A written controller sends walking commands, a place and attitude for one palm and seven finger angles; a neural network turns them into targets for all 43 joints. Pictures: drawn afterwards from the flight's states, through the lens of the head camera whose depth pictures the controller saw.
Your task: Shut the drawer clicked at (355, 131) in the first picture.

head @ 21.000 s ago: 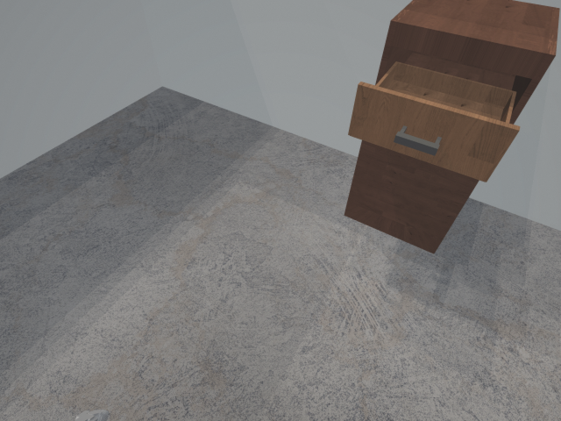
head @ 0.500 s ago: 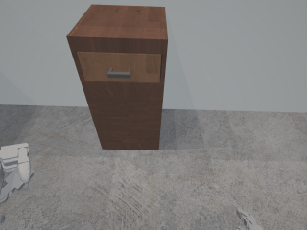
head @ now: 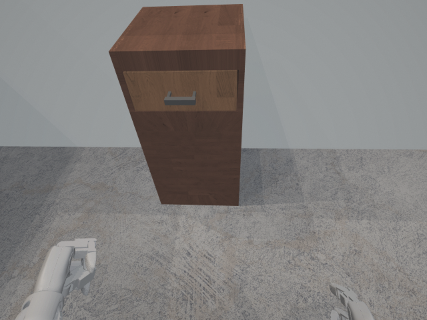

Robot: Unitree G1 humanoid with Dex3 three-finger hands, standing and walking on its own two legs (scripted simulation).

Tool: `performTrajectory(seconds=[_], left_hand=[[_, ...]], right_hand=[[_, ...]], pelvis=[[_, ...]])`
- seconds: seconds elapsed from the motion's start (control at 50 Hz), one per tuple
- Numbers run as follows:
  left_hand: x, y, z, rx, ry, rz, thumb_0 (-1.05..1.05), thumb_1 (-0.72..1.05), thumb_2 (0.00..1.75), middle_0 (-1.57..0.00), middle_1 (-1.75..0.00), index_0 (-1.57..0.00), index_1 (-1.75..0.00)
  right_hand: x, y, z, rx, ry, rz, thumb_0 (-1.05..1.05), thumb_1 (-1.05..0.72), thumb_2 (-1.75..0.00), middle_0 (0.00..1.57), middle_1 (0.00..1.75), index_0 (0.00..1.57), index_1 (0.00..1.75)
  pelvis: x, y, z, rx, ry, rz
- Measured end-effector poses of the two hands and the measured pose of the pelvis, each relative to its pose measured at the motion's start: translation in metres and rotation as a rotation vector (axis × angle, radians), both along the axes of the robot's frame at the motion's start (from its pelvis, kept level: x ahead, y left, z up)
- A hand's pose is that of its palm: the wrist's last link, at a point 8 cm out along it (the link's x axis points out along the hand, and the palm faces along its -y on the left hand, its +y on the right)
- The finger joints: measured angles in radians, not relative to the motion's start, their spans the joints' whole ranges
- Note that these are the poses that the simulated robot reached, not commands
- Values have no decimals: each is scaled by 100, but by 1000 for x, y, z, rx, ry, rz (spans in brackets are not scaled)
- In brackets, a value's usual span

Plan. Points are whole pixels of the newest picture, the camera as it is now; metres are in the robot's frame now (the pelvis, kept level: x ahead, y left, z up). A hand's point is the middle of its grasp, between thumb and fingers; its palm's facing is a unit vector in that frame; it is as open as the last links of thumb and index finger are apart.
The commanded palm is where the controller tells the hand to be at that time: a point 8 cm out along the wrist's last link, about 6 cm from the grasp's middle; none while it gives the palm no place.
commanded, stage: let the arm hang, fingers relaxed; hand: left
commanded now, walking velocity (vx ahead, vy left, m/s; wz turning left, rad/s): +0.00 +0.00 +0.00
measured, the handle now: (181, 97) +0.82 +0.18 -0.03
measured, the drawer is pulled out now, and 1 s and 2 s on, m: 0.00 0.00 0.00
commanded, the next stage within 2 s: look to check the result in 0.98 s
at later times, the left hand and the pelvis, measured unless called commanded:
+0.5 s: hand out of the picture -0.08 +0.20 -0.16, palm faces +0.03 -0.97 -0.23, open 5.7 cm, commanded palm none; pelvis -0.01 +0.01 +0.01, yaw +0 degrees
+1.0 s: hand out of the picture +0.00 +0.15 -0.17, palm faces +0.03 -0.99 -0.17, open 7.3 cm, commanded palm none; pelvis +0.00 -0.01 +0.01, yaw -1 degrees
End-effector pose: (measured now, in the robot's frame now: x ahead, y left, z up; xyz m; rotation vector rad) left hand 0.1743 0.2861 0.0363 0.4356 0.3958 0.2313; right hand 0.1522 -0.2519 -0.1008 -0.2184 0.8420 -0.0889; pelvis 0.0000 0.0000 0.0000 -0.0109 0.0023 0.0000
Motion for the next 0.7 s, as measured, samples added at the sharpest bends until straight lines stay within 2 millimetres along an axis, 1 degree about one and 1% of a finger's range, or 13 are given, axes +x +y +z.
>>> performTrajectory(seconds=[0.06,0.1,0.14,0.16,0.18,0.24,0.3,0.36,0.42,0.48,0.54,0.62,0.7], left_hand=[[-30,-10,-86,-127,330,67,0,90,90,-129,-149,-129,-149],[-59,-26,-129,-207,512,85,0,91,90,-123,-143,-123,-144],[-92,-46,-159,-283,666,92,1,91,90,-116,-136,-117,-137],[-109,-54,-169,-301,731,100,1,91,90,-113,-133,-113,-133],[-125,-55,-175,-306,786,126,1,91,90,-109,-131,-110,-129],[-168,-45,-181,-336,884,226,1,91,90,-98,-121,-98,-120],[-207,-38,-177,-332,989,266,1,91,90,-87,-108,-87,-108],[-236,-34,-170,-321,1072,299,1,91,90,-75,-94,-75,-94],[-254,-34,-164,-311,1125,319,0,91,90,-64,-81,-64,-81],[-260,-37,-161,-309,1142,326,0,91,90,-52,-67,-52,-67],[-255,-42,-161,-314,1128,320,0,91,90,-41,-54,-41,-55],[-238,-53,-164,-328,1081,297,0,91,90,-30,-42,-30,-42],[-216,-65,-168,-349,1026,265,0,91,90,-24,-35,-24,-36]], right_hand=[[-22,-5,-6,-23,77,-30,1,-90,-90,20,30,21,30],[-43,-6,-8,-42,143,-53,1,-91,-90,20,30,21,30],[-68,-5,-10,-59,225,-72,1,-91,-90,20,30,20,30],[-81,-4,-10,-66,271,-79,1,-91,-90,20,30,20,30],[-94,-2,-11,-69,318,-85,1,-91,-90,20,30,20,30],[-131,6,-15,-68,459,-93,1,-91,-90,20,30,20,30],[-160,17,-20,-45,565,-106,1,-91,-90,20,30,20,30],[-179,28,-25,-10,624,-124,1,-91,-90,20,30,20,30],[-189,39,-30,23,646,-139,1,-91,-90,20,30,20,30],[-192,48,-34,50,645,-146,1,-91,-90,20,30,20,30],[-189,54,-37,72,632,-149,1,-91,-90,20,30,20,30],[-182,58,-40,91,605,-150,1,-91,-90,20,30,20,30],[-177,55,-41,90,591,-154,2,-92,-90,20,30,20,30]], pelvis=[[-4,1,-3,6,-18,3],[-6,0,-3,7,-29,4],[-8,0,-1,3,-35,5],[-8,0,0,0,-35,6],[-9,0,2,-2,-34,6],[-11,-1,6,-9,-27,14],[-11,2,9,-12,-21,16],[-11,5,11,-10,-22,14],[-11,8,12,-6,-26,8],[-10,9,12,-2,-30,2],[-10,10,12,3,-31,-1],[-9,9,12,8,-32,-6],[-6,6,12,12,-33,-8]])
